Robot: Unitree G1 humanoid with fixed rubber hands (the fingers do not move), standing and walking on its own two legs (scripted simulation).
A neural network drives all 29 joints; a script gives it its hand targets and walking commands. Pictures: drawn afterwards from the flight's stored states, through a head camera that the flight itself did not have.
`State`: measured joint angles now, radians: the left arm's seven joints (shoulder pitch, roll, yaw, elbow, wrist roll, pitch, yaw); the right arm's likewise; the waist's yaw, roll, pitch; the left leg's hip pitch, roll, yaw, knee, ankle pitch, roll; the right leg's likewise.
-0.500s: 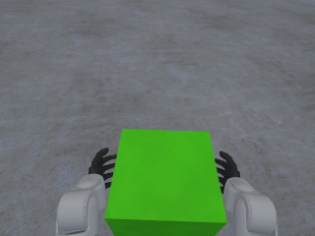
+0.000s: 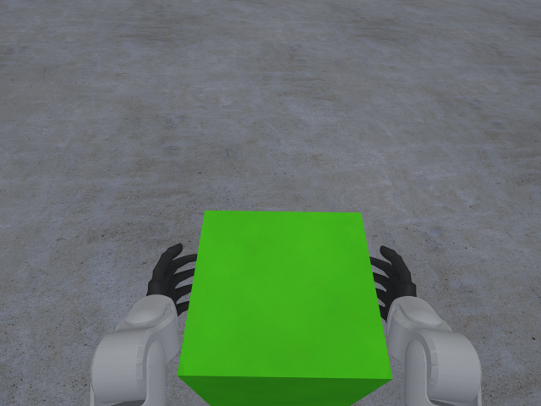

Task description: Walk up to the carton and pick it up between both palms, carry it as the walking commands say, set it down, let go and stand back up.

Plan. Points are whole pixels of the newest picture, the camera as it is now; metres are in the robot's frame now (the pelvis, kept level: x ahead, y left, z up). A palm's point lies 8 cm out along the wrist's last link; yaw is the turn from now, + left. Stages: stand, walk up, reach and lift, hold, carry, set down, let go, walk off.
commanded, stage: carry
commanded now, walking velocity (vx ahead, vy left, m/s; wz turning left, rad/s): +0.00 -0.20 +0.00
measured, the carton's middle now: (280, 317) +0.25 +0.01 +0.02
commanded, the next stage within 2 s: none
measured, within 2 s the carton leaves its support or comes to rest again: neither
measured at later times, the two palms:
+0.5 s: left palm (284, 339) +0.18 +0.01 +0.10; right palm (536, 373) +0.17 -0.29 +0.09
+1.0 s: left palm (368, 376) +0.15 -0.08 +0.11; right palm out of the picture +0.14 -0.38 +0.11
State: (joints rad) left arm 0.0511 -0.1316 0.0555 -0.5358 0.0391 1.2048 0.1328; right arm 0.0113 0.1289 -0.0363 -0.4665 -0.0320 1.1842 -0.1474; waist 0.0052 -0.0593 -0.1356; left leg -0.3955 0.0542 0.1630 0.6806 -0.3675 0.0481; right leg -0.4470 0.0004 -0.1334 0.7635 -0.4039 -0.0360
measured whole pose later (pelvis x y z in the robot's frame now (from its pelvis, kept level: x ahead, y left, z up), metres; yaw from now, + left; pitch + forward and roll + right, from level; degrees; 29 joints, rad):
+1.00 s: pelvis -0.09 -0.23 +0.02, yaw -1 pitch +3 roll -2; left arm 0.04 -0.13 0.03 -0.57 0.03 1.21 0.15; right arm 0.06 0.13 -0.05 -0.54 -0.03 1.17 -0.14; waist 0.00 0.00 -0.09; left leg -0.31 0.17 0.14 0.54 -0.26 -0.04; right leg -0.44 -0.07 -0.05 0.73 -0.33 0.05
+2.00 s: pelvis -0.18 -0.50 +0.01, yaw +1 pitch +3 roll -1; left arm 0.07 -0.13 0.03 -0.58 0.03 1.17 0.13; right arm 0.03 0.13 -0.05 -0.55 -0.01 1.18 -0.15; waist -0.03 0.01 -0.05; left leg -0.47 0.06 0.13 0.91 -0.49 -0.02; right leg -0.41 0.00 -0.15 0.57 -0.22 -0.07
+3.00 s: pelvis -0.28 -0.74 +0.01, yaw +0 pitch +2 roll -1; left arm 0.06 -0.13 0.03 -0.59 0.02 1.20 0.15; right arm 0.07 0.14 -0.04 -0.54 -0.02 1.15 -0.14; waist 0.02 0.01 -0.07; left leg -0.34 0.14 0.13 0.56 -0.26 -0.03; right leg -0.40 -0.08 -0.03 0.68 -0.30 0.04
